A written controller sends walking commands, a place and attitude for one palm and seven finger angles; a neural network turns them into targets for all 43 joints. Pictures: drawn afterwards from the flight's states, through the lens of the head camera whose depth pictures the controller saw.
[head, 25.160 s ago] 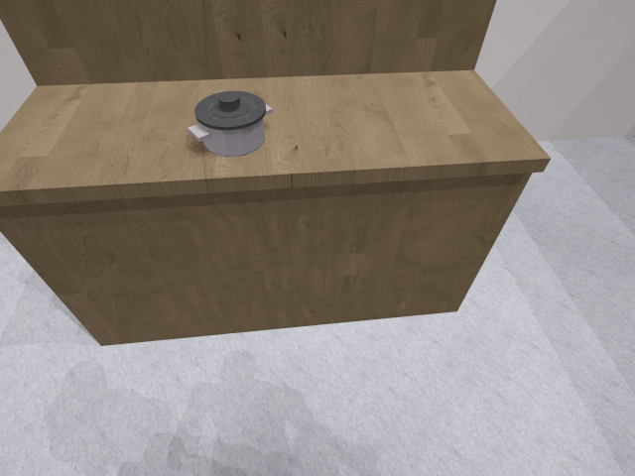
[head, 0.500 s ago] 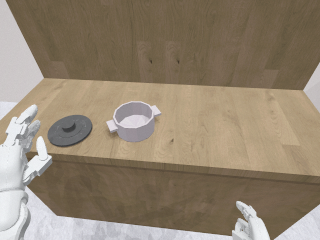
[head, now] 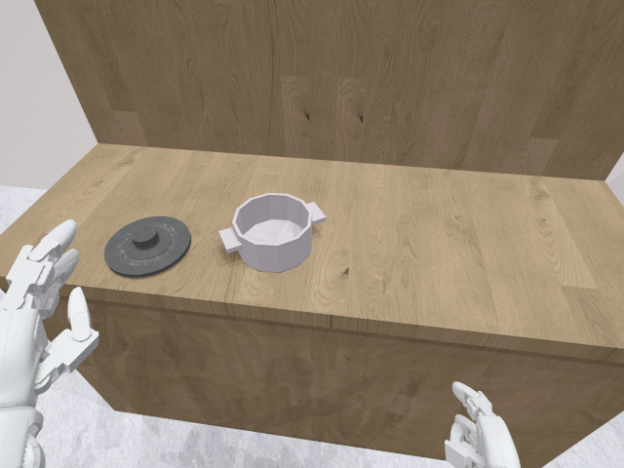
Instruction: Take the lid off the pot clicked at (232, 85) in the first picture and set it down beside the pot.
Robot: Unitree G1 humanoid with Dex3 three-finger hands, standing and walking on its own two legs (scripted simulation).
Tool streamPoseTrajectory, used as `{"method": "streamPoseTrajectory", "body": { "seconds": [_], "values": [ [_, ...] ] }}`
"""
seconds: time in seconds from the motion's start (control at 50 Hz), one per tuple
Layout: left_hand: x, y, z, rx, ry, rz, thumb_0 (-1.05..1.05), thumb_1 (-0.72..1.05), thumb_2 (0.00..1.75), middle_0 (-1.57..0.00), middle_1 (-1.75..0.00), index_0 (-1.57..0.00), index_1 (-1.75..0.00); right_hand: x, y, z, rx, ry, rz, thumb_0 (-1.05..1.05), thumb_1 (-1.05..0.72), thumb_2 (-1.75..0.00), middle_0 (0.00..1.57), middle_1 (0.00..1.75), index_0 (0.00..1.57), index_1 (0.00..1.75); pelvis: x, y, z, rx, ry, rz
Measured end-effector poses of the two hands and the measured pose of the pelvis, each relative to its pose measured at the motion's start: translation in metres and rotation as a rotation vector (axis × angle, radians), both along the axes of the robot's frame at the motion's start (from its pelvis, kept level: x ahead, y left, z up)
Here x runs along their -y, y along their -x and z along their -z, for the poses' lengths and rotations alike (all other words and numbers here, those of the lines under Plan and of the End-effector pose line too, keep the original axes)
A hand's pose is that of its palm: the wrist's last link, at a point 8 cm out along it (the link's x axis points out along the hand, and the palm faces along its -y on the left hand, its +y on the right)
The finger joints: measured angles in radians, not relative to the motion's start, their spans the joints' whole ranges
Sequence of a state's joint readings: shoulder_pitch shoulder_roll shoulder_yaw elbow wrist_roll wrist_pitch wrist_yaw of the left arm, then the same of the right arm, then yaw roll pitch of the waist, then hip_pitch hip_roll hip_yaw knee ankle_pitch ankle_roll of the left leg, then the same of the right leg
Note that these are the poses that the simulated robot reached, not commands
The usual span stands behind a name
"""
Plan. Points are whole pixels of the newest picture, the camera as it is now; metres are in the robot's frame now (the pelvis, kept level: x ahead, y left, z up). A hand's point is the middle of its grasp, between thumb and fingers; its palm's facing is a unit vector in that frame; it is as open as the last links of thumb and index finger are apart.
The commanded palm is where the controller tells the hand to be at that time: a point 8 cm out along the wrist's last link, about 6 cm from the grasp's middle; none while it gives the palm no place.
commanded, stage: step back with the hand held close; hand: left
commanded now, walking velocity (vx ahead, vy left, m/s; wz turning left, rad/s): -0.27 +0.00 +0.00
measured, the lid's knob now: (145, 236) +0.49 +0.38 -0.02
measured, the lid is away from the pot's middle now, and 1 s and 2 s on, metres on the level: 0.24 0.24 0.24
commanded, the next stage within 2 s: stop stepping back and stand still in 1.32 s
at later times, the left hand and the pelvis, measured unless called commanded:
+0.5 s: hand (48, 370) +0.15 +0.26 +0.16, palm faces +0.31 -0.82 -0.48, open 7.4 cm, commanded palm +0.09 +0.31 +0.17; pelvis -0.04 +0.03 -0.02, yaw +0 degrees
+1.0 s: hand (10, 449) +0.08 +0.25 +0.16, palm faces +0.30 -0.85 -0.43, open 7.4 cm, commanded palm +0.02 +0.30 +0.17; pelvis -0.12 +0.02 -0.02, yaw +0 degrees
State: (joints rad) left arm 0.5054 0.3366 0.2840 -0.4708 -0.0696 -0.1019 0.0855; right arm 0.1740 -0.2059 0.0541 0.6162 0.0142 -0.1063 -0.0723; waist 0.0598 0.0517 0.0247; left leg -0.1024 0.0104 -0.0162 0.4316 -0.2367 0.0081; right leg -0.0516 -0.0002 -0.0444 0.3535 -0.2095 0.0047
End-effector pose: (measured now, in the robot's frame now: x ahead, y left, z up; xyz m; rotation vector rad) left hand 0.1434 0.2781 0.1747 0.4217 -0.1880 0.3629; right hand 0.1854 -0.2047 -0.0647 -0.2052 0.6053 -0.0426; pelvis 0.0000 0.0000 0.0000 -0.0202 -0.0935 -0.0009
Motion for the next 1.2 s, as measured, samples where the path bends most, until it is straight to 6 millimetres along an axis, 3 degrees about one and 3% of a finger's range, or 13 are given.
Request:
{"method": "streamPoseTrajectory", "body": {
  "seconds": [0.1,0.26,0.42,0.56,0.74,0.86,0.94,1.08,1.2],
  "values": [
    [-0.012,-0.007,-0.007,0.048,-0.071,0.017,0.01,0.89,0.89,-0.21,-0.30,-0.21,-0.31,0.007,0.009,0.002,-0.060,0.029,0.017,0.02,-0.90,-0.90,0.20,0.30,0.20,0.30,-0.002,0.005,0.002,-0.045,0.011,-0.001],
    [-0.011,-0.006,0.024,-0.100,-0.041,0.127,0.01,0.89,0.89,-0.21,-0.30,-0.21,-0.31,0.018,0.035,0.004,-0.130,0.079,0.115,0.02,-0.91,-0.90,0.20,0.30,0.20,0.30,-0.020,0.013,0.006,-0.087,0.004,0.011],
    [-0.024,0.018,0.006,-0.022,-0.127,0.140,0.02,0.89,0.89,-0.22,-0.30,-0.22,-0.31,0.001,0.052,0.004,-0.100,0.071,0.118,0.02,-0.91,-0.90,0.20,0.30,0.20,0.30,-0.028,0.030,0.013,-0.083,-0.007,0.009],
    [-0.021,0.043,-0.004,0.056,-0.134,0.086,0.01,0.89,0.89,-0.21,-0.30,-0.21,-0.31,-0.013,0.067,0.015,-0.068,0.007,0.076,0.02,-0.91,-0.90,0.20,0.30,0.20,0.30,-0.025,0.050,0.018,-0.069,0.017,-0.002],
    [-0.030,0.072,0.017,0.080,-0.064,0.085,0.01,0.89,0.89,-0.21,-0.30,-0.21,-0.31,-0.002,0.104,0.016,-0.091,0.090,0.108,0.02,-0.90,-0.90,0.20,0.30,0.20,0.30,-0.032,0.075,0.026,-0.071,0.033,-0.025],
    [-0.036,0.085,0.002,0.112,-0.123,0.068,0.01,0.89,0.89,-0.21,-0.30,-0.21,-0.31,-0.006,0.120,0.009,-0.059,0.081,0.107,0.02,-0.91,-0.90,0.20,0.30,0.20,0.30,-0.031,0.089,0.020,-0.087,0.047,-0.019],
    [-0.024,0.092,-0.007,0.141,-0.143,0.097,0.01,0.89,0.89,-0.21,-0.30,-0.21,-0.31,-0.008,0.128,0.011,-0.043,0.052,0.082,0.02,-0.91,-0.90,0.20,0.30,0.20,0.30,-0.025,0.102,0.021,-0.114,0.035,0.012],
    [-0.003,0.108,-0.002,0.122,-0.112,0.210,0.01,0.89,0.89,-0.21,-0.30,-0.21,-0.31,0.001,0.153,0.014,-0.071,0.043,0.121,0.02,-0.90,-0.90,0.20,0.31,0.20,0.30,-0.022,0.124,0.020,-0.086,0.052,0.004],
    [-0.025,0.124,0.006,0.167,-0.068,0.185,0.01,0.89,0.89,-0.22,-0.30,-0.22,-0.31,0.009,0.175,0.008,-0.089,0.108,0.185,0.02,-0.91,-0.90,0.20,0.30,0.20,0.30,-0.034,0.136,0.023,-0.091,0.037,-0.009]
  ]
}}
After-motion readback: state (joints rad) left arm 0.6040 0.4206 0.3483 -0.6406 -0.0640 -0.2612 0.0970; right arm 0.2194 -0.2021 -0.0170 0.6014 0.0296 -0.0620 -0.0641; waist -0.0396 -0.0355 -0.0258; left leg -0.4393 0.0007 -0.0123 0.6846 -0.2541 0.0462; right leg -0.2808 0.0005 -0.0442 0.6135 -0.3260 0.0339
